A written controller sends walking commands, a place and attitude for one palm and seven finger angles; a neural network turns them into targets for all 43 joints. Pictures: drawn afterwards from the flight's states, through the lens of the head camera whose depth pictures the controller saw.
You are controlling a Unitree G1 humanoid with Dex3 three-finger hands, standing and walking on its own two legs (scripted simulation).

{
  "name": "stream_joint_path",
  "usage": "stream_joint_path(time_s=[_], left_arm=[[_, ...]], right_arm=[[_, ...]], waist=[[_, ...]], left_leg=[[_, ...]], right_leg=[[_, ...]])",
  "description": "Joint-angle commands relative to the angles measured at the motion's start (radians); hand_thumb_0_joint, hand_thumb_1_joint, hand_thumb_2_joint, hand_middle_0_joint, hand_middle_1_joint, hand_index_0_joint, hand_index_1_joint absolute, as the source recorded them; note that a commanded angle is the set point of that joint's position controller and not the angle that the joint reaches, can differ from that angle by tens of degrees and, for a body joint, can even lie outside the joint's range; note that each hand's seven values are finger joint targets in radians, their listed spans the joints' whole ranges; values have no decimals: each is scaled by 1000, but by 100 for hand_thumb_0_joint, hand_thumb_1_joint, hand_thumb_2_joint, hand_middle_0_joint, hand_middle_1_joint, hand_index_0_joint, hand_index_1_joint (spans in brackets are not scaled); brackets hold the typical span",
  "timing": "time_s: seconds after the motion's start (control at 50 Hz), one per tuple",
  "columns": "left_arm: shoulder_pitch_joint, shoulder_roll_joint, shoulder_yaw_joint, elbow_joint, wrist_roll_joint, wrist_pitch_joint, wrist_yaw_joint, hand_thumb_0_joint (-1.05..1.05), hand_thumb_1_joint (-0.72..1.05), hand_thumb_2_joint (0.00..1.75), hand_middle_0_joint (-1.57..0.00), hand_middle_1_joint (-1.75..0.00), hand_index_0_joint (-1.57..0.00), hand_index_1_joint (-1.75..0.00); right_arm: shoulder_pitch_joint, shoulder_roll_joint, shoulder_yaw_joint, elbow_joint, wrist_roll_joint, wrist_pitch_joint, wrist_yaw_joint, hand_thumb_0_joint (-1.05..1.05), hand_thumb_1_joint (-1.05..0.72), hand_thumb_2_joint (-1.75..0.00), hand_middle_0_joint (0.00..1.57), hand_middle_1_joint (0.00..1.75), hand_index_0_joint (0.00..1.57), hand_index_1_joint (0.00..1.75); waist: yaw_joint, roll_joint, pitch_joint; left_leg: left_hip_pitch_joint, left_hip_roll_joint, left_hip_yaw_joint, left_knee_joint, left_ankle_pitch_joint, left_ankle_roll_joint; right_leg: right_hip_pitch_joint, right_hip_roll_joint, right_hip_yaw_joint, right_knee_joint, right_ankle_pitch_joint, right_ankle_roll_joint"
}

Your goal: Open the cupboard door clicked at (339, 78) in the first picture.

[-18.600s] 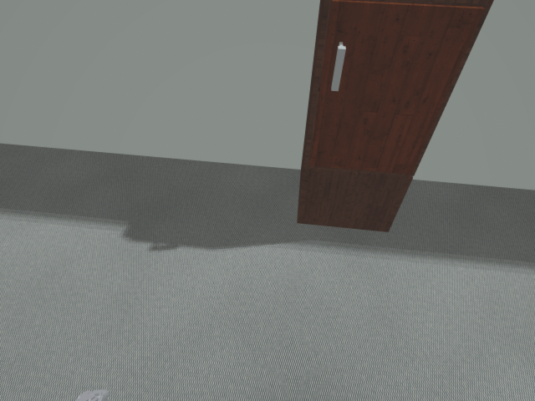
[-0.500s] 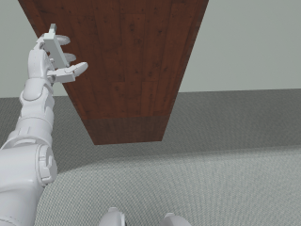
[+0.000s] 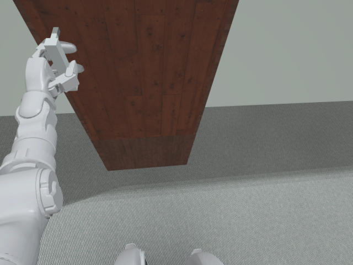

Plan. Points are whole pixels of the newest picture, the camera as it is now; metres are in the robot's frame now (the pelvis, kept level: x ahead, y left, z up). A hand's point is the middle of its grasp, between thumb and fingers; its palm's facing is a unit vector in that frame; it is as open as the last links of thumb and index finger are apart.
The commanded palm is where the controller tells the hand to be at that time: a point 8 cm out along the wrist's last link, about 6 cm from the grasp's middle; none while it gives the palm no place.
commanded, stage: pull the door open along its arc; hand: left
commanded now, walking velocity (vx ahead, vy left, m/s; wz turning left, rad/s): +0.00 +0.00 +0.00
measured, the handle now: (64, 60) +0.56 +0.22 +0.10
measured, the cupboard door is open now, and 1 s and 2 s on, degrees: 0 43 44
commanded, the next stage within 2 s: open thumb and fingers to let go in 0.96 s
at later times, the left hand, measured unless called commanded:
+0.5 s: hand (82, 119) +0.39 +0.16 +0.11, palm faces +0.08 -0.99 +0.06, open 6.1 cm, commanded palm +0.34 +0.21 +0.10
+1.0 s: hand (143, 174) +0.28 +0.05 +0.11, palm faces +0.36 -0.93 -0.01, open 6.0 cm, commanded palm +0.23 +0.08 +0.10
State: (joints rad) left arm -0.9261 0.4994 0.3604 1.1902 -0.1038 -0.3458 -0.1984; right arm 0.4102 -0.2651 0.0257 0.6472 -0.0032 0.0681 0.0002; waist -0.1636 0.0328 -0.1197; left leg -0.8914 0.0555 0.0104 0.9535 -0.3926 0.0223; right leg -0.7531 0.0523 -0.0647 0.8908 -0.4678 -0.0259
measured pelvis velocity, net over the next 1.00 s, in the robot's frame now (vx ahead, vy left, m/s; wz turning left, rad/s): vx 0.01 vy -0.04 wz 0.06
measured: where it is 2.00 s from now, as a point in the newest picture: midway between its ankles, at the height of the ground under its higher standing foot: outside the picture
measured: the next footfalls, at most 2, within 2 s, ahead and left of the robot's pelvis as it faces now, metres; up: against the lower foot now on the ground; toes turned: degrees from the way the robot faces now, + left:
none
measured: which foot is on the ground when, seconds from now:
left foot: down 0.00-1.00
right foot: down 0.00-1.00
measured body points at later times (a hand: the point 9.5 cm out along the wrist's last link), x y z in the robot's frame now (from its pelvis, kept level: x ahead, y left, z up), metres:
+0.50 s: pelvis +0.02 +0.00 +0.02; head +0.05 -0.01 +0.47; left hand +0.38 +0.21 +0.10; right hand +0.12 -0.25 -0.09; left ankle +0.03 +0.10 -0.68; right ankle -0.03 -0.11 -0.68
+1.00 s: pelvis +0.01 -0.04 +0.02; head +0.00 -0.06 +0.47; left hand +0.25 +0.09 +0.11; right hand +0.19 -0.24 -0.07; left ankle +0.03 +0.10 -0.68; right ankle -0.03 -0.11 -0.68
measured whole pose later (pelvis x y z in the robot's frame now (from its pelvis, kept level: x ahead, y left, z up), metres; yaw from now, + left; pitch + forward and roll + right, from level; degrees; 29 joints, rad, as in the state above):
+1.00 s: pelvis +0.01 -0.04 +0.02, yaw +3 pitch +4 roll +0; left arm 0.20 -0.08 -0.25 -0.04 0.05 -0.06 0.52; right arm 0.22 -0.18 0.02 0.52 -0.05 0.09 0.03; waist -0.02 0.04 -0.12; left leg -0.50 0.03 -0.01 0.78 -0.36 -0.03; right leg -0.38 0.03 -0.09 0.78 -0.48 -0.07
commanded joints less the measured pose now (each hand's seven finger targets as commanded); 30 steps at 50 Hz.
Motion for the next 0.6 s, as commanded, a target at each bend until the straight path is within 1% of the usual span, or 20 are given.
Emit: stream_joint_path(time_s=[0.0, 0.1, 0.12, 0.16, 0.18, 0.24, 0.28, 0.3, 0.34, 0.36, 0.38, 0.4, 0.42, 0.44, 0.46, 0.48, 0.52, 0.54, 0.56, 0.58], left_arm=[[-350, 229, 43, -245, -21, -70, -27, 0, 90, 90, -40, -135, -40, -135], [-191, 200, 48, -351, -52, -70, -35, 0, 90, 90, -40, -135, -40, -135], [-150, 182, 41, -380, -60, -68, -35, 0, 90, 90, -40, -135, -40, -135], [-50, 150, 30, -436, -74, -58, -35, 0, 90, 90, -40, -135, -40, -135], [8, 157, 45, -464, -82, -57, -33, 0, 90, 90, -40, -135, -40, -135], [151, 119, 28, -578, -103, -40, -32, 0, 90, 90, -40, -135, -40, -135], [255, 100, 32, -669, -124, -35, -28, 0, 90, 90, -40, -135, -40, -135], [303, 76, 20, -687, -133, -24, -27, 0, 90, 90, -40, -135, -40, -135], [355, 33, -7, -729, -146, -6, -23, 0, 90, 90, -40, -135, -40, -135], [366, 7, 46, -781, -178, 8, 42, 0, 90, 90, -40, -135, -40, -135], [385, -18, 13, -807, -164, 14, 77, 0, 90, 90, -40, -135, -40, -135], [419, -62, 14, -854, -168, 22, 124, 0, 90, 90, -40, -135, -40, -135], [458, -104, -21, -868, -153, 33, 156, 0, 90, 90, -40, -135, -40, -135], [491, -134, -12, -898, -153, 44, 207, 0, 90, 90, -40, -135, -40, -135], [499, -170, -41, -944, -133, 50, 261, 0, 90, 90, -40, -135, -40, -135], [535, -198, -70, -966, -108, 55, 307, 0, 90, 90, -40, -135, -40, -135], [575, -263, -135, -1034, -59, 66, 382, 0, 90, 90, -40, -135, -40, -135], [594, -294, -155, -1083, -41, 71, 427, 0, 90, 90, -40, -135, -40, -135], [609, -331, -190, -1121, -20, 78, 470, 0, 90, 90, -40, -135, -40, -135], [651, -361, -223, -1139, 1, 89, 506, 0, 90, 90, -40, -135, -40, -135]], right_arm=[[140, -177, -64, -80, 7, -15, -13, 0, -90, -90, 20, 30, 20, 30], [111, -171, -69, -121, 15, -5, -7, 0, -90, -90, 20, 30, 20, 30], [102, -167, -71, -129, 19, -4, -5, 0, -90, -90, 20, 30, 20, 30], [84, -163, -74, -149, 25, -2, -3, 0, -90, -90, 20, 30, 20, 30], [79, -165, -75, -158, 27, -3, -4, 0, -90, -90, 20, 30, 20, 30], [41, -154, -76, -186, 37, -6, -3, 0, -90, -90, 20, 30, 20, 30], [18, -150, -76, -206, 39, -16, -1, 0, -90, -90, 20, 30, 20, 30], [0, -144, -73, -211, 44, -20, 0, 0, -90, -90, 20, 30, 20, 30], [-21, -139, -72, -220, 47, -26, -1, 0, -90, -90, 20, 30, 20, 30], [-47, -123, -73, -223, 48, -33, -2, 0, -90, -90, 20, 30, 20, 30], [-54, -126, -70, -225, 44, -43, 0, 0, -90, -90, 20, 30, 20, 30], [-71, -111, -71, -228, 45, -52, 4, 0, -90, -90, 20, 30, 20, 30], [-79, -110, -70, -226, 42, -59, 8, 0, -90, -90, 20, 30, 20, 30], [-91, -102, -69, -228, 37, -65, 12, 0, -90, -90, 20, 30, 20, 30], [-108, -96, -68, -228, 33, -68, 16, 0, -90, -90, 20, 30, 20, 30], [-111, -95, -69, -229, 25, -72, 20, 0, -90, -90, 20, 30, 20, 30], [-135, -88, -69, -237, 13, -74, 30, 0, -90, -90, 20, 30, 20, 30], [-157, -80, -67, -242, 8, -74, 34, 0, -90, -90, 20, 30, 20, 30], [-170, -75, -66, -245, 1, -72, 38, 0, -90, -90, 20, 30, 20, 30], [-172, -75, -67, -249, -7, -70, 39, 0, -90, -90, 20, 30, 20, 30]], waist=[[25, 110, -453], [63, 80, -462], [69, 83, -452], [83, 49, -441], [96, 41, -439], [115, 27, -393], [134, 24, -386], [135, 29, -356], [131, -18, -305], [174, -23, -297], [159, 2, -281], [175, 11, -288], [163, 14, -261], [183, -16, -268], [182, -4, -263], [175, -57, -258], [174, -47, -264], [185, -26, -273], [181, -30, -276], [175, -74, -271]], left_leg=[[481, -34, -54, -77, 394, 17], [497, -34, -38, -91, 452, 16], [502, -35, -32, -96, 463, 17], [497, -37, -24, -110, 459, 18], [502, -39, -21, -113, 473, 21], [491, -41, -4, -137, 471, 23], [495, -46, 4, -146, 483, 25], [490, -46, 11, -154, 476, 24], [470, -47, 11, -170, 436, 23], [457, -48, 17, -179, 420, 16], [464, -52, 16, -183, 412, 15], [479, -50, 15, -188, 419, 9], [486, -50, 15, -188, 412, 7], [480, -50, 13, -193, 411, 4], [489, -48, 10, -196, 411, -1], [492, -47, 6, -194, 405, 4], [502, -48, 8, -196, 391, 1], [510, -49, 9, -196, 393, 0], [521, -49, 8, -194, 397, -1], [516, -49, 5, -192, 388, 3]], right_leg=[[79, 22, 36, -104, 419, 6], [147, 27, 34, -107, 494, 8], [160, 28, 34, -110, 511, 7], [193, 28, 33, -119, 524, 8], [212, 28, 34, -120, 541, 6], [254, 21, 38, -134, 580, 12], [293, 18, 40, -139, 611, 11], [294, 15, 42, -144, 623, 14], [297, 14, 37, -155, 609, 18], [302, 14, 30, -165, 576, 18], [305, 13, 30, -165, 564, 16], [297, 11, 24, -165, 546, 15], [284, 10, 21, -166, 537, 16], [293, 8, 14, -167, 527, 16], [291, 6, 12, -163, 513, 14], [293, 7, 9, -166, 504, 17], [293, -1, 10, -161, 495, 18], [301, -6, 11, -159, 492, 14], [304, -9, 9, -158, 490, 13], [313, -9, 9, -166, 489, 16]])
